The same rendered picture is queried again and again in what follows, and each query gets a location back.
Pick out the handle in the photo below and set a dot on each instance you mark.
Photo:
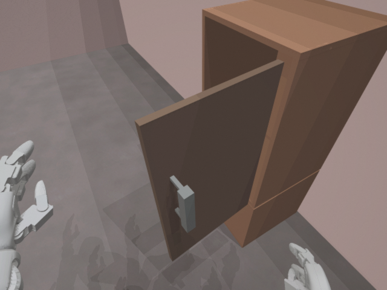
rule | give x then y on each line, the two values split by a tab
186	200

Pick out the left robot hand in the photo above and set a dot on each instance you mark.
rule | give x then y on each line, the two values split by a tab
14	174

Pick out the cupboard door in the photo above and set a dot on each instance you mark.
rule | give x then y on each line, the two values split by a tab
212	142

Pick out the left robot forearm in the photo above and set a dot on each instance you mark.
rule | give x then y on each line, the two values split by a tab
10	277

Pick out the right robot hand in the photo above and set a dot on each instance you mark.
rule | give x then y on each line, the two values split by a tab
312	277

